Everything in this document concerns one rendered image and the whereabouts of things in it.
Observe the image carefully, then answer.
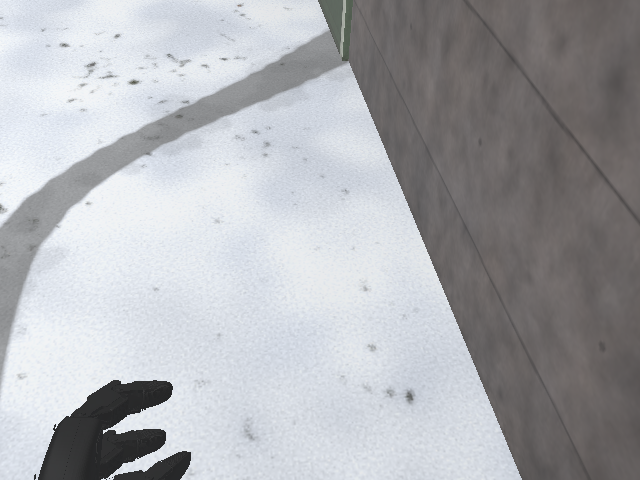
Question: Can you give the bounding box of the left robot hand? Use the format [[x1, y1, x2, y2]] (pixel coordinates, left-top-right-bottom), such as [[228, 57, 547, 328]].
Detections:
[[34, 380, 191, 480]]

